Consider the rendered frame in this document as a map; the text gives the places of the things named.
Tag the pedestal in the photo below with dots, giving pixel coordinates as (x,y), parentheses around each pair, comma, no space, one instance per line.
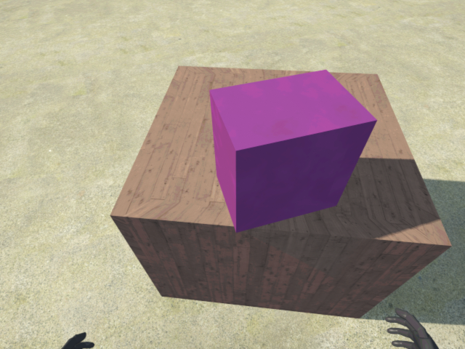
(339,261)

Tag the carton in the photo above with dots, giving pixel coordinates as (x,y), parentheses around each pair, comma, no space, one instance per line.
(286,147)

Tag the robot left hand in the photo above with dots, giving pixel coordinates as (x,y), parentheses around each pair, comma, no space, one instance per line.
(75,342)

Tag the robot right hand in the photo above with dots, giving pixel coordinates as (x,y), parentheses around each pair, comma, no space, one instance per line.
(416,332)

